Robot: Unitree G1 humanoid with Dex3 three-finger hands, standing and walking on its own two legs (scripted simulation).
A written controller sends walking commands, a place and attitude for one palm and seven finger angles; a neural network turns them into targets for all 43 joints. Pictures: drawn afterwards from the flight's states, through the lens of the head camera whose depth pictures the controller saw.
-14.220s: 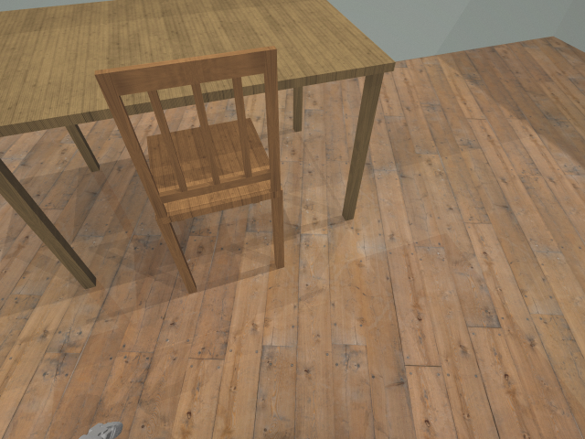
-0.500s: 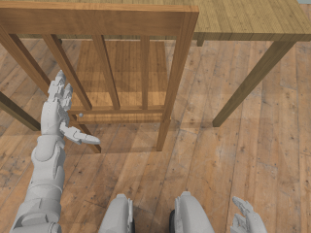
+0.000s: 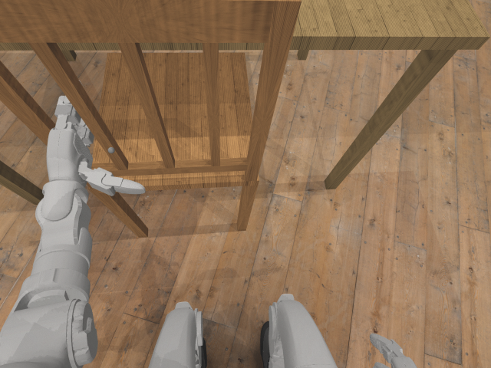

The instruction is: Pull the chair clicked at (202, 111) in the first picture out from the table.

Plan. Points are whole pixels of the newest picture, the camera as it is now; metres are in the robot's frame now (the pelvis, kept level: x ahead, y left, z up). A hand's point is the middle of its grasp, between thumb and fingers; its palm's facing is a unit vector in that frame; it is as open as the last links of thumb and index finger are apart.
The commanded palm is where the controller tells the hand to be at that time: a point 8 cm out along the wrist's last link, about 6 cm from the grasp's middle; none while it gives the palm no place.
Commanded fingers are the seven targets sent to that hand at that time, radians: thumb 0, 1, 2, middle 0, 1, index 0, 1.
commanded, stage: push the fingers through the gap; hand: left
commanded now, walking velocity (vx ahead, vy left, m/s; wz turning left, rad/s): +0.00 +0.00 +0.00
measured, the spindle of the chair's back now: (155, 119) +0.50 +0.13 +0.03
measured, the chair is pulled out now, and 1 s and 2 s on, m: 0.00 0.00 0.00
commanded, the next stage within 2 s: hook a spindle and tug to test in 0.72 s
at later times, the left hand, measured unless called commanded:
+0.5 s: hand (104, 134) +0.48 +0.21 +0.02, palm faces +0.04 -1.00 -0.03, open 17.0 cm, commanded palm +0.45 +0.25 +0.03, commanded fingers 0.00 -0.50 0.30 -0.06 -0.08 -0.06 -0.08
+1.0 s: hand (106, 136) +0.48 +0.21 +0.02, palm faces +0.06 -1.00 -0.02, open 16.6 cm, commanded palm +0.45 +0.25 +0.03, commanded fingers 0.00 -0.50 0.30 -0.24 -0.63 -0.24 -0.63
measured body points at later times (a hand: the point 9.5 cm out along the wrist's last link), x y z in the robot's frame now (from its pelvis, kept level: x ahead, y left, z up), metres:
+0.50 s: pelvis +0.00 +0.01 +0.00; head +0.16 +0.04 +0.42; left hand +0.47 +0.27 +0.03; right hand +0.05 -0.25 -0.11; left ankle +0.02 +0.11 -0.62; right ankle +0.04 -0.13 -0.62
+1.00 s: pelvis +0.01 +0.02 +0.00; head +0.16 +0.04 +0.42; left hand +0.47 +0.26 +0.02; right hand +0.06 -0.25 -0.11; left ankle +0.02 +0.11 -0.62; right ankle +0.04 -0.13 -0.62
